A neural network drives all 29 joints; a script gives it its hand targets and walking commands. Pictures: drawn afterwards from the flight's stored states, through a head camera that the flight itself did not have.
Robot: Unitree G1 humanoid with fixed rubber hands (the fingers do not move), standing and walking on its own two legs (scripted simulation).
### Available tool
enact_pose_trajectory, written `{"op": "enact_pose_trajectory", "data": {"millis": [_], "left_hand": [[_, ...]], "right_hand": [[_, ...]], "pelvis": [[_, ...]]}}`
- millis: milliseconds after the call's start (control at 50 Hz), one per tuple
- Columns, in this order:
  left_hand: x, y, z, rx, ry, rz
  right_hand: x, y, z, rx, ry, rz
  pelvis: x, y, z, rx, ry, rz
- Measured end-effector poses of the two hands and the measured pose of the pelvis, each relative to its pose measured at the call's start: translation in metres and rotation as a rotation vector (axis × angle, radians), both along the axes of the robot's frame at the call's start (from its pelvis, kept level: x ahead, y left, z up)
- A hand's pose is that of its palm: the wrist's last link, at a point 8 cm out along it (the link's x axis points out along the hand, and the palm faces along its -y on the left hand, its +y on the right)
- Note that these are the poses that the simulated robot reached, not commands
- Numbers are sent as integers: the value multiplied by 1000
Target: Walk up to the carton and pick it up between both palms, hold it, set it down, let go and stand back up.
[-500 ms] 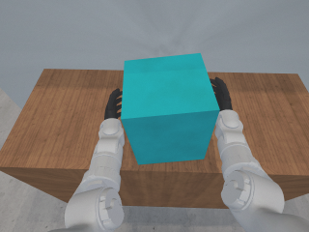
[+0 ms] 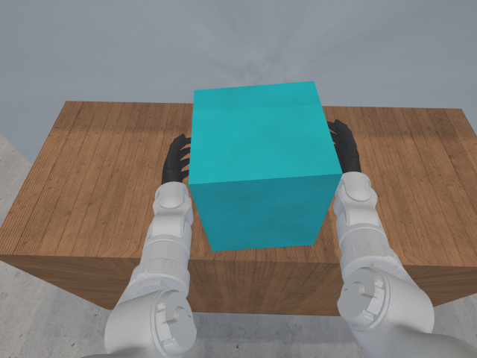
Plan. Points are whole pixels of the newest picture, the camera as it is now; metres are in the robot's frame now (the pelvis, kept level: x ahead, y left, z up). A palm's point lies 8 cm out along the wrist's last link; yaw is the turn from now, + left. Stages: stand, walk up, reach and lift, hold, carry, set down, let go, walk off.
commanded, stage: set down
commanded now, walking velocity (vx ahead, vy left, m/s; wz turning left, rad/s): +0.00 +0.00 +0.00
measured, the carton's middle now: (258, 173) +0.44 -0.03 +0.01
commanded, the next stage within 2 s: none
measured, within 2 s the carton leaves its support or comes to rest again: rests again in 1.20 s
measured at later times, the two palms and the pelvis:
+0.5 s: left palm (177, 180) +0.41 +0.11 +0.04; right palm (347, 171) +0.41 -0.19 +0.05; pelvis +0.00 +0.00 +0.00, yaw +0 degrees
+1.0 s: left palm (178, 182) +0.41 +0.11 +0.04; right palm (349, 175) +0.41 -0.19 +0.05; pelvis +0.00 +0.00 +0.00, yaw -1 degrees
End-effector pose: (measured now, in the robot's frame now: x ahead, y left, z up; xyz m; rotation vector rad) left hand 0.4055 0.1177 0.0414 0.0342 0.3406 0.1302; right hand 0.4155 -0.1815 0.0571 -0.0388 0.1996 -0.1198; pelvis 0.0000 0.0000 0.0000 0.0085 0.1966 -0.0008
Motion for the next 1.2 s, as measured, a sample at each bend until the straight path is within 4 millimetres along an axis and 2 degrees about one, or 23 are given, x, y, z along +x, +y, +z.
{"op": "enact_pose_trajectory", "data": {"millis": [1000, 1100, 1200], "left_hand": [[0, -5, -6, 6, -23, -10], [3, -5, -11, 19, 3, -14], [11, -5, -14, 36, 11, -9]], "right_hand": [[-10, -7, -11, -23, 16, -7], [-8, -8, -12, -21, 33, 4], [2, -8, -17, 4, 77, 7]], "pelvis": [[-2, -1, 0, 4, -2, -18], [-2, 0, -1, 4, 11, -31], [-6, 1, -5, 1, 75, -46]]}}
